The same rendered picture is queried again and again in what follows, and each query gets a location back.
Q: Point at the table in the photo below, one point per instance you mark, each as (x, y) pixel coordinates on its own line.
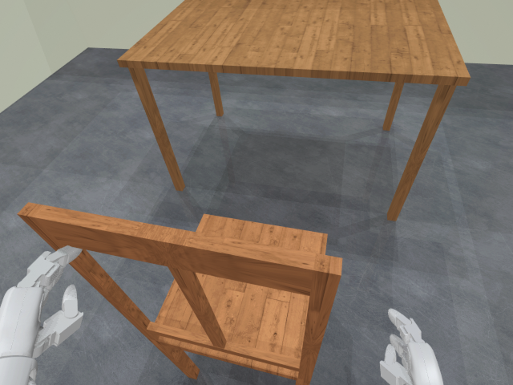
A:
(401, 41)

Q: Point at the robot left hand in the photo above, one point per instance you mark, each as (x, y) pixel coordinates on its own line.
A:
(22, 305)

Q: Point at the chair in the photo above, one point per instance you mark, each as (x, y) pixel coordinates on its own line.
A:
(247, 293)

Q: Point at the robot right hand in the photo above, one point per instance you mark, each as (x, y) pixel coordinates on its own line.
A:
(418, 357)

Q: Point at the left robot forearm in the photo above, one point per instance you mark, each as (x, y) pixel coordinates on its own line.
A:
(18, 370)

